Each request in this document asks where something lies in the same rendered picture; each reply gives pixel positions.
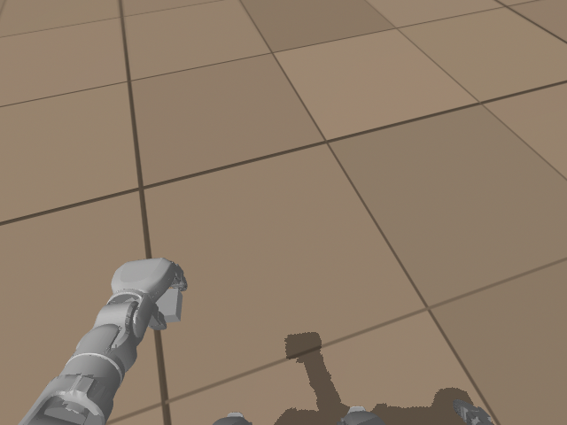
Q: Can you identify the left robot hand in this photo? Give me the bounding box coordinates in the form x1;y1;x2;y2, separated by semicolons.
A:
111;258;188;330

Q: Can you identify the left robot arm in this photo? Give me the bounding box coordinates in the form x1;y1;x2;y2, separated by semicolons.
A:
18;289;154;425

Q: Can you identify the right robot hand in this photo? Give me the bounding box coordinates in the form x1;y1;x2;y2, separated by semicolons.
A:
453;399;493;425

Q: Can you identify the small box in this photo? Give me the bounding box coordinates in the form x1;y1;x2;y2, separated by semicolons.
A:
156;288;183;323

